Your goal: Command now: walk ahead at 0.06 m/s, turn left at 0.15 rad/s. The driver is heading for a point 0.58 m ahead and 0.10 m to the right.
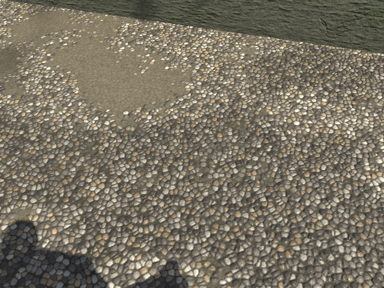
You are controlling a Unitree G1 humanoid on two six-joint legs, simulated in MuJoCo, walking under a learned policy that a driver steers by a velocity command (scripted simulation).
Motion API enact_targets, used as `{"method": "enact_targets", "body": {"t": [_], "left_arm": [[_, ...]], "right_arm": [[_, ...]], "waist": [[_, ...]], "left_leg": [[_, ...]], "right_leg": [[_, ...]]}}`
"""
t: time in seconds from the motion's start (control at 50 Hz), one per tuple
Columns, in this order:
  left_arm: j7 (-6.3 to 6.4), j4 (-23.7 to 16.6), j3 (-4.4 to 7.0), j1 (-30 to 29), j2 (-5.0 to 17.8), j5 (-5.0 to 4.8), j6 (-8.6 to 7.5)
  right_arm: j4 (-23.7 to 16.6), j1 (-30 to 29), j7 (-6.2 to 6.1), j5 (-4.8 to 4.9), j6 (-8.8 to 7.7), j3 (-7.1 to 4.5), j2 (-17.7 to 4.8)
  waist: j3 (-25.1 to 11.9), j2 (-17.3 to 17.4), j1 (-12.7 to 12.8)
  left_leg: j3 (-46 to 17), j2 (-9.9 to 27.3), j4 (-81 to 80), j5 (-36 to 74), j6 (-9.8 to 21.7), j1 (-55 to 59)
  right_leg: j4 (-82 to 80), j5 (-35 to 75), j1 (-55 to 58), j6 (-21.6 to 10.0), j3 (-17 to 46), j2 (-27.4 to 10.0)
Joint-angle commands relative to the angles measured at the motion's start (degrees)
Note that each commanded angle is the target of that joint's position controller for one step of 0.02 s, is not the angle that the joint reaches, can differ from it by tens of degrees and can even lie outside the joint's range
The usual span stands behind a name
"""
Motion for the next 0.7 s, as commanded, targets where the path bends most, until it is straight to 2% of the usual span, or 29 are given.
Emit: {"method": "enact_targets", "body": {"t": [0.02,0.04,0.06,0.08,0.1,0.14,0.18,0.22,0.24,0.26,0.28,0.3,0.32,0.34,0.36,0.38,0.42,0.46,0.54,0.62,0.64,0.66,0.68,0.7], "left_arm": [[-0.36,-4.67,0.94,-4.14,6.07,0.95,-1.27],[-0.37,-4.29,0.8,-3.34,5.38,0.5,-1.45],[-0.32,-3.77,1.59,-1.27,8.33,-0.18,-1.41],[-0.05,-3.38,2.45,0.28,11.17,-0.78,-1.35],[0.36,-3.32,2.65,1.15,11.91,-0.96,-1.22],[0.59,-2.9,2.54,3.9,10.77,-1.39,-1.38],[0.34,-2.57,2.59,4.86,10.47,-2.19,-1.51],[-0.12,-2.81,2.66,2.96,10.8,-2.98,-1.17],[-0.34,-2.86,2.58,2.61,10.55,-3.1,-1.04],[-0.56,-3.0,2.2,2.43,9.31,-2.89,-1.25],[-0.89,-3.7,1.28,0.86,6.44,-2.47,-1.74],[-1.21,-5.96,0.08,-0.5,2.18,-1.8,-2.85],[-0.95,-7.92,0.56,-3.62,5.15,-2.24,-3.96],[-1.13,-8.07,1.74,-4.03,8.29,-3.2,-4.6],[-1.54,-7.46,1.79,-3.41,8.22,-3.57,-4.97],[-1.93,-6.91,1.64,-3.07,7.41,-3.32,-5.12],[-2.73,-6.51,1.49,-3.53,6.27,-2.74,-4.89],[-3.33,-6.57,0.92,-3.93,4.54,-2.74,-4.47],[-3.8,-9.14,-0.16,-9.66,2.7,-2.67,-4.1],[-4.7,-11.54,-0.07,-13.55,3.71,-2.85,-3.95],[-4.98,-12.03,0.13,-13.76,4.18,-2.77,-3.96],[-5.18,-12.37,0.49,-13.15,4.89,-2.61,-3.94],[-5.2,-12.44,1.07,-11.43,5.98,-2.43,-3.77],[-5.07,-11.67,2.09,-6.7,7.75,-2.42,-3.47]], "right_arm": [[-3.13,3.05,0.05,-0.7,-1.22,-1.46,-5.92],[-3.14,0.37,0.14,-0.43,-1.11,-1.62,-5.71],[-2.7,-0.93,0.15,-0.24,-0.79,-1.7,-5.29],[-3.13,-1.65,0.31,0.04,-0.79,-2.04,-6.11],[-3.17,-1.71,0.63,0.79,-1.28,-2.1,-5.99],[-3.17,-2.51,1.05,1.76,-2.65,-2.01,-5.23],[-2.93,-3.1,1.48,2.04,-3.94,-1.53,-3.61],[-1.37,-0.58,1.92,1.92,-4.74,-1.58,-2.89],[-0.13,1.77,2.04,1.7,-4.84,-1.86,-3.1],[0.98,4.96,1.95,1.62,-4.7,-2.32,-3.99],[2.01,10.07,1.55,1.84,-4.63,-2.81,-5.49],[2.65,14.62,1.06,1.29,-4.44,-4.07,-10.85],[3.14,18.65,1.44,1.38,-4.57,-4.94,-13.38],[3.39,18.2,1.37,1.08,-5.18,-3.94,-10.8],[3.0,16.64,1.23,0.97,-5.67,-3.25,-9.01],[2.7,14.84,1.12,0.85,-5.89,-3.0,-8.45],[2.51,12.17,0.93,0.68,-5.79,-2.44,-7.41],[2.76,11.79,0.6,0.51,-5.78,-2.45,-7.44],[4.24,12.15,0.1,0.57,-6.09,-2.74,-9.26],[6.55,13.87,0.1,1.6,-6.15,-3.13,-10.39],[6.86,13.71,0.05,1.74,-5.92,-3.21,-10.49],[6.9,13.27,-0.11,1.72,-5.65,-3.38,-11.07],[6.84,13.02,-0.4,1.65,-5.26,-3.68,-12.04],[6.68,12.78,-0.75,1.48,-4.68,-3.89,-12.82]], "waist": [[-4.03,-12.84,-3.31],[-3.76,-11.81,-1.92],[-2.04,-12.05,-0.28],[0.75,-13.93,0.84],[3.08,-14.35,1.06],[5.13,-12.82,2.4],[4.61,-11.18,2.83],[2.57,-10.45,0.72],[1.17,-10.11,-0.56],[-1.02,-9.44,-1.95],[-3.34,-6.6,-4.16],[-5.09,6.94,-4.64],[-3.23,13.56,-7.69],[0.68,9.27,-6.63],[2.14,6.47,-5.4],[2.79,4.41,-4.55],[3.86,3.51,-3.29],[3.21,3.35,-3.16],[4.53,2.99,-4.63],[6.23,2.75,-4.97],[6.07,2.57,-4.44],[4.91,3.03,-3.5],[2.57,4.21,-2.17],[-1.08,5.16,0.58]], "left_leg": [[0.8,3.75,0.19,-9.14,-1.64,4.32],[2.42,2.96,0.09,-6.98,-1.77,5.66],[4.74,1.68,2.4,-7.95,-2.0,5.21],[6.26,1.6,6.44,-9.08,-2.12,2.04],[6.18,2.93,9.25,-9.9,-1.58,-0.77],[6.02,4.69,11.13,-14.02,-0.34,-6.89],[6.77,5.42,5.59,-14.88,0.71,-6.24],[9.5,3.68,-4.82,-6.48,1.27,4.52],[10.6,2.68,-8.68,-1.24,1.31,10.82],[9.43,3.36,-9.03,0.13,1.48,17.39],[4.35,7.42,-10.15,-1.0,2.66,24.63],[-11.38,16.92,-13.12,-5.3,7.37,33.22],[-26.69,25.67,-19.22,-10.09,14.64,33.78],[-28.27,27.17,-20.01,-12.07,16.42,33.37],[-24.19,25.15,-20.19,-12.13,14.98,32.97],[-19.58,23.63,-21.19,-10.25,13.31,32.12],[-11.18,21.09,-23.16,1.82,10.64,28.23],[-3.84,18.95,-24.32,10.14,9.64,25.32],[5.6,17.29,-25.93,13.44,8.04,19.79],[9.02,20.01,-25.85,15.86,6.93,22.56],[10.05,20.54,-24.22,20.67,6.34,24.64],[11.27,20.7,-21.26,30.1,5.61,26.43],[12.38,20.7,-16.88,41.4,4.8,28.17],[13.68,20.15,-9.43,50.86,3.84,29.0]], "right_leg": [[-15.13,3.81,0.85,-10.75,15.83,-14.26],[-15.81,-8.92,0.65,-8.39,13.67,-11.15],[-17.62,-18.77,-0.14,-7.74,13.58,-10.1],[-19.97,-24.02,-0.15,-8.96,16.67,-12.29],[-21.43,-24.69,0.15,-10.42,19.19,-14.43],[-21.72,-19.96,5.29,-12.11,20.82,-15.76],[-20.64,-14.54,8.94,-12.23,18.47,-14.65],[-18.38,-8.1,6.03,-11.36,13.18,-11.49],[-16.43,-4.36,3.97,-10.79,11.19,-10.35],[-13.68,-1.16,1.32,-9.63,9.75,-9.47],[-7.17,-0.3,-3.16,-7.23,6.78,-7.21],[8.36,-2.28,-15.03,-3.01,-1.89,0.09],[20.31,-13.84,-25.22,-1.63,-1.62,1.37],[29.45,-15.68,-31.92,-2.26,1.36,-1.28],[32.32,-11.08,-34.27,-3.35,2.21,-3.14],[32.18,-6.28,-35.46,-3.94,2.1,-4.48],[29.06,0.45,-33.05,-3.51,1.99,-6.28],[25.36,5.69,-30.01,-1.99,0.4,-5.55],[10.54,16.94,-22.68,-0.89,-1.24,-3.52],[3.24,18.97,-19.49,-3.39,-2.35,-2.18],[2.2,17.34,-19.15,-4.44,-2.92,-1.54],[1.67,15.15,-17.21,-5.61,-4.17,-0.2],[2.02,12.33,-13.91,-6.79,-5.84,1.62],[2.18,10.06,-7.88,-8.09,-7.29,3.78]]}}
